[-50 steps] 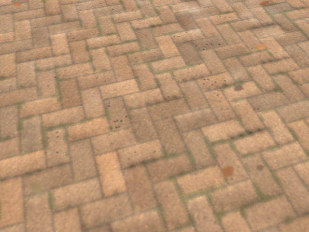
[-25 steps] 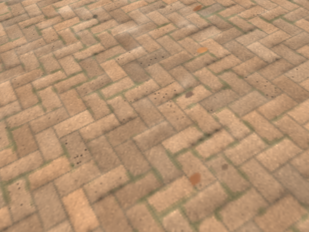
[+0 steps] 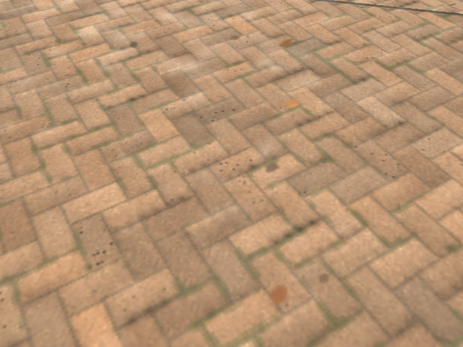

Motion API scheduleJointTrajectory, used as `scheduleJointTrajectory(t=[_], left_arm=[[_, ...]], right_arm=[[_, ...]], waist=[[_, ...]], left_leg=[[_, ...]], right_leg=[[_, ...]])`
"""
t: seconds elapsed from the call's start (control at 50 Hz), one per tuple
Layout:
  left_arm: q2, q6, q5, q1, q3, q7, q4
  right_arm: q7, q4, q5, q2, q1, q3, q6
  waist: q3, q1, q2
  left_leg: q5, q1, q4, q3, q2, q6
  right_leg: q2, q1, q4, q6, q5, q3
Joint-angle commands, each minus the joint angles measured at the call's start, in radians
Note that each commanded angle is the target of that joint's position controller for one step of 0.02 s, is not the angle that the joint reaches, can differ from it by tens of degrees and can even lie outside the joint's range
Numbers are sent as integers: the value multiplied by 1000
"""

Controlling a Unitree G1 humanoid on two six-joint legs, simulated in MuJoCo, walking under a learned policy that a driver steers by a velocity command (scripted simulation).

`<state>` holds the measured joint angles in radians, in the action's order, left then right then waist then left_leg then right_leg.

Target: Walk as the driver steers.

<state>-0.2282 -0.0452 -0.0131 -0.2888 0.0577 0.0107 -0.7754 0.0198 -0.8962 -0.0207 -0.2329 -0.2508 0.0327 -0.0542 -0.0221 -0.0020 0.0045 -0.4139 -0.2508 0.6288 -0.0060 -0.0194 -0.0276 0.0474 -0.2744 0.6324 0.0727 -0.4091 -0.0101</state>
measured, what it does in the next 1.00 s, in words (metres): walks ahead: left foot, then right foot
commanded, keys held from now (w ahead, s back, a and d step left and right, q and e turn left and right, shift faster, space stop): w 0.94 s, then w+q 0.06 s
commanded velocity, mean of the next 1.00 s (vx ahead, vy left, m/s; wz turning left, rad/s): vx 0.44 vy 0.00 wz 0.00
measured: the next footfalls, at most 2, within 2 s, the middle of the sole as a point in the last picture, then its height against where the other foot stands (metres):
left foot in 0.36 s outside the picture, level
right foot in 0.92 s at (249, 326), level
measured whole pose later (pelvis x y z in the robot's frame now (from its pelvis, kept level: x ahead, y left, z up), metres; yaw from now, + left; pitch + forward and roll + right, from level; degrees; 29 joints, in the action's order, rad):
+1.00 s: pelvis +0.46 +0.07 +0.00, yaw +2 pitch +2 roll -1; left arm -0.24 -0.10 0.00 -0.05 0.03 -0.04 -0.67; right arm 0.00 -0.90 -0.02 -0.27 -0.42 0.02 -0.06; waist 0.04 -0.06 0.01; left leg -0.45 -0.20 1.07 -0.06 0.02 -0.05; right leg 0.03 -0.46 0.55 0.07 -0.13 0.07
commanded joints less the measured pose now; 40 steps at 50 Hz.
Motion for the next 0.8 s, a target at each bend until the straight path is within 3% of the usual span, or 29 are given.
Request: scheduleJointTrajectory(t=[0.02,0.06,0.08,0.1,0.12,0.14,0.18,0.2,0.22,0.26,0.3,0.32,0.34,0.36,0.38,0.4,0.42,0.44,0.46,0.48,0.52,0.58,0.62,0.7,0.8], left_arm=[[-87,-55,-7,14,23,-9,70],[-118,-65,-11,-58,30,-15,61],[-158,-67,-12,-109,41,-19,49],[-180,-68,-11,-156,47,-22,41],[-187,-70,-4,-205,50,-23,30],[-192,-68,0,-249,52,-23,20],[-186,-51,-2,-243,46,-12,22],[-177,-38,-5,-195,40,-6,34],[-177,-25,-8,-130,36,-2,48],[-200,-13,-12,-60,39,-4,64],[-214,-18,-11,-64,41,-8,62],[-201,-25,-7,-61,35,-9,60],[-164,-33,-2,-50,23,-10,60],[-93,-39,19,-37,1,-7,85],[-3,-58,7,-168,-20,2,109],[-93,-65,-39,-160,-1,3,98],[-149,-64,-51,-52,12,2,116],[-159,-58,-29,1,15,7,117],[-152,-50,-7,-7,20,10,104],[-145,-40,-1,-32,23,6,94],[-123,-27,2,-42,21,1,80],[-114,-28,14,55,18,4,108],[-97,-35,11,125,12,-1,129],[-73,-50,2,273,-1,-25,168],[-62,-67,-7,411,-12,-63,219]], right_arm=[[-8,78,-8,-110,57,22,-49],[-20,102,-7,-85,86,13,-68],[-28,116,-9,-70,100,9,-79],[-34,133,-11,-81,138,9,-87],[-41,156,-12,-93,191,9,-89],[-46,177,-14,-94,236,7,-87],[-57,200,-16,-84,269,-1,-79],[-65,204,-13,-80,267,-6,-75],[-75,199,-11,-66,247,-14,-72],[-90,163,-3,-56,168,-18,-65],[-78,127,2,-111,67,9,-49],[-65,110,1,-143,-3,28,-39],[-51,89,-1,-174,-101,46,-33],[-34,71,16,-262,-244,69,-30],[-39,90,31,-338,-257,66,-38],[-48,98,15,-291,-179,61,-46],[-50,114,7,-228,-99,45,-53],[-54,123,15,-187,-33,34,-53],[-59,135,30,-164,16,27,-54],[-59,137,38,-147,37,24,-55],[-55,124,31,-139,13,24,-64],[-42,96,21,-157,-52,29,-63],[-32,83,19,-159,-88,28,-54],[-20,59,10,-174,-158,27,-42],[-16,23,10,-179,-242,27,-15]], waist=[[102,12,-11],[89,32,-88],[74,37,-173],[76,60,-197],[78,89,-197],[75,112,-154],[61,106,-67],[63,85,-58],[67,58,-68],[44,17,-116],[26,-40,-119],[0,-83,-115],[-40,-142,-89],[-103,-191,109],[-200,-102,343],[-129,-86,246],[6,-73,149],[47,-52,64],[51,-17,64],[43,10,95],[31,20,89],[52,-2,37],[54,-23,37],[83,-77,46],[123,-114,47]], left_leg=[[-186,-128,-135,-115,-59,-107],[-75,-223,-8,-37,-2,-92],[19,-300,115,20,26,-76],[10,-406,195,11,24,-77],[-150,-538,298,-15,17,-84],[-241,-666,389,-40,-9,-91],[-196,-752,404,-46,-70,-86],[-135,-683,324,-33,-89,-76],[-40,-543,215,-10,-86,-62],[224,-192,80,75,-12,-20],[318,57,23,115,54,-1],[272,149,9,121,69,-13],[255,257,-14,91,43,-38],[128,392,-117,-195,-161,-107],[-42,493,-368,-769,-381,-264],[-320,433,-479,-902,-408,-300],[-310,317,-468,-749,-381,-260],[-163,195,-439,-576,-325,-221],[-42,111,-439,-448,-255,-190],[32,65,-457,-362,-211,-172],[174,53,-486,-266,-179,-180],[361,115,-502,-193,-179,-190],[438,153,-502,-148,-170,-176],[461,196,-509,-95,-159,-145],[538,349,-441,-100,-207,-158]], right_leg=[[-94,-34,-171,92,-206,-167],[-154,82,-225,141,-152,-290],[-243,174,-269,192,-75,-433],[-319,261,-297,242,50,-551],[-381,358,-309,275,194,-624],[-421,450,-307,289,277,-654],[-418,491,-310,238,334,-558],[-388,420,-341,202,320,-477],[-335,301,-375,163,299,-379],[-225,65,-410,105,260,-194],[-194,-52,-357,73,270,-132],[-178,-70,-266,47,346,-107],[-144,-102,-89,9,408,-59],[-79,-248,287,-55,229,5],[37,-432,593,-84,-199,-86],[-18,-567,735,-74,-130,-130],[-88,-619,739,-43,-25,-98],[-137,-567,685,-31,79,-80],[-165,-495,616,-27,147,-84],[-184,-432,570,-26,195,-87],[-184,-401,522,-36,257,-66],[-184,-494,387,-60,359,-54],[-177,-509,261,-71,439,-44],[-145,-471,41,-70,559,-5],[-107,-503,-90,-44,487,21]])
